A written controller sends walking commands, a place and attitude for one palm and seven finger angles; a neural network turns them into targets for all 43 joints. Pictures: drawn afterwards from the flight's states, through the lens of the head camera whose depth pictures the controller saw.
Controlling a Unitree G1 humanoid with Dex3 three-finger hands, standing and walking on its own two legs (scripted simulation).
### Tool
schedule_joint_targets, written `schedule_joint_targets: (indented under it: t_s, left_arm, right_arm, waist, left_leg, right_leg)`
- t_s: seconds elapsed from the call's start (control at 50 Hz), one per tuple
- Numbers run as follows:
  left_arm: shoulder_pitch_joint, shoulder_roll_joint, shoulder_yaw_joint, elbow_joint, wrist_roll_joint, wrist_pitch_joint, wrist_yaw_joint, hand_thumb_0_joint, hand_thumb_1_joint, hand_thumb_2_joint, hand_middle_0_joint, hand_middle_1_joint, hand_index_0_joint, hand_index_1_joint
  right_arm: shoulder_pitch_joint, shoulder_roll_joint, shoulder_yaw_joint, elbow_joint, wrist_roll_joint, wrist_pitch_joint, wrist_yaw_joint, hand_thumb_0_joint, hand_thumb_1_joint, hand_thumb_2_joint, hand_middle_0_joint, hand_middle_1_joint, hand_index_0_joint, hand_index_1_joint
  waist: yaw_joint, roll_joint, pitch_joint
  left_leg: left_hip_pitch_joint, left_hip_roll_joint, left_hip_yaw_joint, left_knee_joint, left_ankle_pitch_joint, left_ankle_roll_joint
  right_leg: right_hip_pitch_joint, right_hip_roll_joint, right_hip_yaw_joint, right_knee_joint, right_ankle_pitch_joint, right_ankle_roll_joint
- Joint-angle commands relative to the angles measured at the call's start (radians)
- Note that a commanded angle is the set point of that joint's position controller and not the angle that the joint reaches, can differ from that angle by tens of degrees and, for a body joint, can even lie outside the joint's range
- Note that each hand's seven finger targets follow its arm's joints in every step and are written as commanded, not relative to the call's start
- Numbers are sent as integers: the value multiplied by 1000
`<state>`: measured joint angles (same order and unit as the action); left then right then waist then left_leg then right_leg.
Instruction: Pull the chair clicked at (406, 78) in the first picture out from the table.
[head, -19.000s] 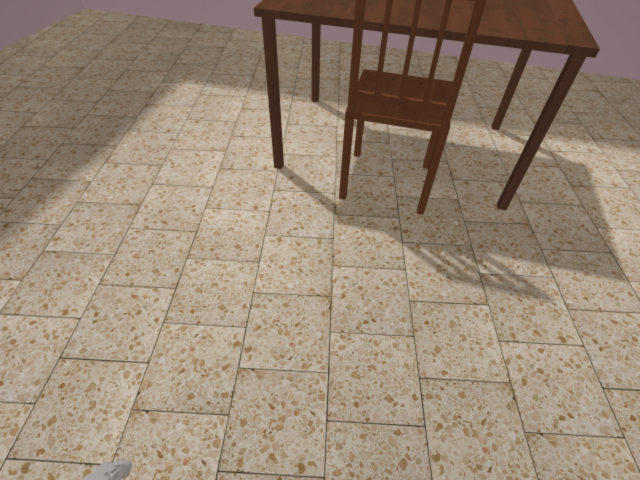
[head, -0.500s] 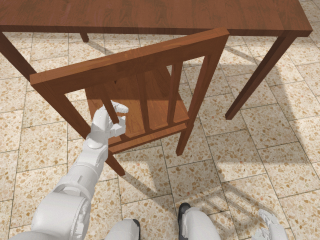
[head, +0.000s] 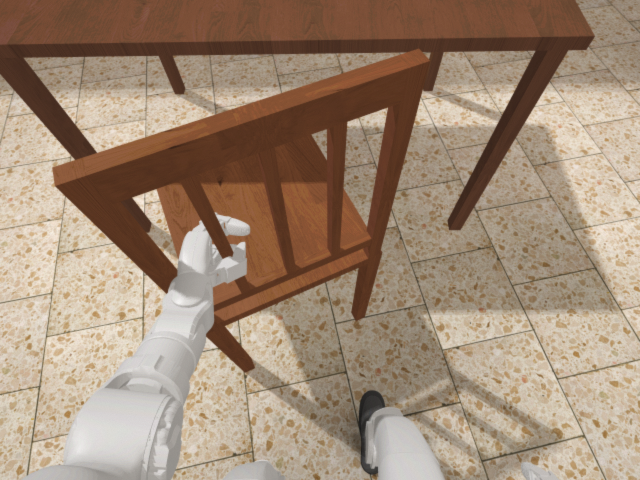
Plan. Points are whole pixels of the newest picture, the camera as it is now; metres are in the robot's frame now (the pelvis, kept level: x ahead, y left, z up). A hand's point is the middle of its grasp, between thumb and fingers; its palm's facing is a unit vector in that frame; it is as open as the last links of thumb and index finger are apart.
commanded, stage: step backward, pulling the chair out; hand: left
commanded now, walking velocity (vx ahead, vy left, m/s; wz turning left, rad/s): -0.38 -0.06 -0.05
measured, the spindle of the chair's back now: (280, 221) +0.46 +0.05 -0.04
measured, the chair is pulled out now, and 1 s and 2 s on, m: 0.28 0.43 0.60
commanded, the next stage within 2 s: stop walking, hand still on the chair in 1.24 s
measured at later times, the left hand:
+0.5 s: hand (229, 306) +0.33 +0.12 -0.05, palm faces -0.05 -0.99 -0.16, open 5.1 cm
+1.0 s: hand (216, 370) +0.25 +0.13 -0.05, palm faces -0.02 -0.98 -0.18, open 5.1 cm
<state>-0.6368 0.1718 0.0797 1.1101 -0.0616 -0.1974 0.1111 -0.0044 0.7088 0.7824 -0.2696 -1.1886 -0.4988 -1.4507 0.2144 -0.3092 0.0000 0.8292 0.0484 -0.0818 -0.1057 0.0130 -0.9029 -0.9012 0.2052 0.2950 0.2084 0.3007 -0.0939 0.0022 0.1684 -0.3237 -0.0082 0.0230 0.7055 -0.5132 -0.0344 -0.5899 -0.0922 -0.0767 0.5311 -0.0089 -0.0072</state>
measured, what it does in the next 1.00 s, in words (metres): walks backwards: right foot, then left foot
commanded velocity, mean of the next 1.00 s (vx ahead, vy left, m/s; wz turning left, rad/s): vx -0.36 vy -0.05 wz -0.01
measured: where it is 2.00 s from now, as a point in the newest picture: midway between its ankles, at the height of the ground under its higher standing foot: outside the picture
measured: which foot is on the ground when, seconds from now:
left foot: down 0.00-0.22, up 0.24-0.42, down 0.44-0.78, up 0.80-0.90, down 0.92-1.00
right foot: down 0.00-0.04, up 0.06-0.18, down 0.20-0.94, up 0.96-1.00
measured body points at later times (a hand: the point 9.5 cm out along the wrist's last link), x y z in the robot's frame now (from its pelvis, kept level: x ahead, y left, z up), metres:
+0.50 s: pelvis -0.06 +0.02 +0.01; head +0.04 +0.00 +0.44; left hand +0.33 +0.17 -0.03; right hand +0.03 -0.26 -0.13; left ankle +0.00 +0.18 -0.72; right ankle +0.00 -0.12 -0.71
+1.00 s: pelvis -0.14 +0.02 +0.00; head -0.06 +0.01 +0.44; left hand +0.24 +0.18 -0.03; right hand -0.11 -0.26 -0.13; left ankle -0.10 +0.15 -0.72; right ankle -0.03 -0.11 -0.70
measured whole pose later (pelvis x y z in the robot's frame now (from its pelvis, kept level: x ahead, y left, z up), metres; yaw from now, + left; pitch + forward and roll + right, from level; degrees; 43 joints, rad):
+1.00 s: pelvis -0.14 +0.02 +0.00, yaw -4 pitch +1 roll +2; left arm -0.59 0.20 0.07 1.15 -0.06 -0.20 0.10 0.01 0.70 0.78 -0.24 -1.19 -0.50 -1.45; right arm 0.26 -0.28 0.00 0.83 0.04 -0.08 -0.12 0.01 -0.90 -0.90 0.20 0.29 0.21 0.30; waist -0.06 -0.02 0.16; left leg -0.37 0.01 0.03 0.67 -0.30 -0.02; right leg -0.56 -0.04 0.00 0.75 -0.28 0.02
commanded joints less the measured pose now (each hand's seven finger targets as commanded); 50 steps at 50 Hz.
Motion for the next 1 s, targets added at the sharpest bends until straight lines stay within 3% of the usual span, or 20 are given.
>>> schedule_joint_targets:
  t_s: [0.0,0.04,0.06,0.1,0.14,0.18,0.22,0.24,0.36,0.42,0.46,0.52,0.58,0.68,0.72,0.76,0.86,0.88,0.92,0.98]
  left_arm:
    - [-300,203,-16,-196,5,-49,-17,0,900,900,-500,-1450,-500,-1450]
    - [-402,157,-56,-297,8,-55,-33,0,900,900,-500,-1450,-500,-1450]
    - [-433,160,-42,-311,12,-50,-32,0,900,900,-500,-1450,-500,-1450]
    - [-417,151,-28,-293,12,-50,-29,0,900,900,-500,-1450,-500,-1450]
    - [-399,108,-45,-221,16,-57,-26,0,900,900,-500,-1450,-500,-1450]
    - [-375,130,-38,-169,29,-75,-25,0,900,900,-500,-1450,-500,-1450]
    - [-309,157,-24,-117,35,-75,-24,0,900,900,-500,-1450,-500,-1450]
    - [-308,186,-3,-125,34,-53,-20,0,900,900,-500,-1450,-500,-1450]
    - [-331,243,0,-214,24,-36,-8,0,900,900,-500,-1450,-500,-1450]
    - [-374,215,-16,-262,19,-52,-7,0,900,900,-500,-1450,-500,-1450]
    - [-380,175,-40,-209,19,-63,-18,0,900,900,-500,-1450,-500,-1450]
    - [-395,165,-40,-241,26,-79,-20,0,900,900,-500,-1450,-500,-1450]
    - [-343,194,1,-213,32,-91,-18,0,900,900,-500,-1450,-500,-1450]
    - [-353,247,15,-207,35,-101,-17,0,900,900,-500,-1450,-500,-1450]
    - [-339,268,3,-193,42,-92,-12,0,900,900,-500,-1450,-500,-1450]
    - [-305,307,24,-143,47,-69,3,0,900,900,-500,-1450,-500,-1450]
    - [-259,253,29,-117,28,-70,-6,0,900,900,-500,-1450,-500,-1450]
    - [-247,265,32,-93,19,-68,-3,0,900,900,-500,-1450,-500,-1450]
    - [-255,200,6,-117,15,-70,-12,0,900,900,-500,-1450,-500,-1450]
    - [-389,172,-21,-244,11,-67,-27,0,900,900,-500,-1450,-500,-1450]
  right_arm:
    - [110,-140,-36,-95,5,-29,-29,0,-900,-900,200,300,200,300]
    - [45,-115,-36,-149,-8,-20,-32,0,-900,-900,200,300,200,300]
    - [19,-94,-31,-155,-20,-17,-30,0,-900,-900,200,300,200,300]
    - [72,-88,-51,-134,-20,-9,-19,0,-900,-900,200,300,200,300]
    - [135,-100,-72,-106,-13,-10,7,0,-900,-900,200,300,200,300]
    - [157,-105,-70,-82,-12,-19,16,0,-900,-900,200,300,200,300]
    - [116,-94,-60,-99,-5,-12,11,0,-900,-900,200,300,200,300]
    - [81,-97,-65,-99,-3,-14,4,0,-900,-900,200,300,200,300]
    - [23,-79,-30,-87,-7,7,-31,0,-900,-900,200,300,200,300]
    - [33,-103,-56,-120,-2,8,-32,0,-900,-900,200,300,200,300]
    - [70,-105,-66,-114,9,4,-23,0,-900,-900,200,300,200,300]
    - [17,-86,-57,-141,-12,2,-31,0,-900,-900,200,300,200,300]
    - [33,-80,-60,-140,-20,-9,-17,0,-900,-900,200,300,200,300]
    - [57,-88,-64,-133,-5,-33,-22,0,-900,-900,200,300,200,300]
    - [34,-65,-61,-137,3,-37,-22,0,-900,-900,200,300,200,300]
    - [24,-70,-69,-112,-3,-30,-20,0,-900,-900,200,300,200,300]
    - [67,-62,-17,-73,-6,-48,-24,0,-900,-900,200,300,200,300]
    - [76,-88,-22,-67,-2,-45,-32,0,-900,-900,200,300,200,300]
    - [62,-126,-34,-102,-7,-37,-31,0,-900,-900,200,300,200,300]
    - [47,-81,-37,-123,-24,-33,-13,0,-900,-900,200,300,200,300]
  waist:
    - [61,34,-466]
    - [79,345,-438]
    - [74,366,-407]
    - [63,217,-431]
    - [64,119,-505]
    - [58,57,-558]
    - [75,-106,-528]
    - [96,-153,-520]
    - [62,-36,-558]
    - [59,23,-556]
    - [49,-85,-505]
    - [59,203,-506]
    - [65,247,-507]
    - [46,86,-485]
    - [50,-83,-447]
    - [68,-189,-434]
    - [53,-179,-454]
    - [52,-111,-424]
    - [84,185,-397]
    - [75,292,-445]
  left_leg:
    - [51,119,-106,-389,147,70]
    - [-21,263,-197,-366,440,122]
    - [-8,304,-212,-338,638,141]
    - [263,321,-202,-186,1076,153]
    - [488,264,-135,8,1276,77]
    - [307,203,-90,159,1134,24]
    - [-133,48,-86,321,69,-24]
    - [-219,57,-137,309,-93,-17]
    - [72,69,-50,-173,374,-22]
    - [207,219,-139,-154,856,62]
    - [169,209,-103,-159,667,58]
    - [70,253,-152,-238,601,85]
    - [112,302,-192,-231,598,121]
    - [-11,216,-97,-130,377,66]
    - [-50,84,-16,16,17,6]
    - [39,16,-8,299,-11,-14]
    - [102,34,-26,-89,81,-2]
    - [113,59,-35,-221,147,8]
    - [48,291,-303,-320,405,129]
    - [118,378,-329,-293,633,197]
  right_leg:
    - [348,-70,103,-29,-210,23]
    - [323,17,36,288,-254,29]
    - [276,31,62,414,-348,18]
    - [143,52,100,340,-389,0]
    - [179,66,26,-1,-228,-19]
    - [476,8,60,-135,315,-53]
    - [749,-272,346,-51,950,-199]
    - [793,-329,363,-24,1003,-219]
    - [586,-199,183,45,615,-64]
    - [411,-35,101,66,224,28]
    - [363,2,107,9,25,31]
    - [359,39,66,167,-177,25]
    - [293,73,64,167,-385,18]
    - [402,23,117,34,-155,8]
    - [250,-136,281,-130,-372,-52]
    - [97,-252,376,-336,-702,-101]
    - [232,-144,171,-121,-250,-31]
    - [227,-107,143,-66,-275,-11]
    - [182,49,57,248,-270,33]
    - [148,54,108,462,-454,23]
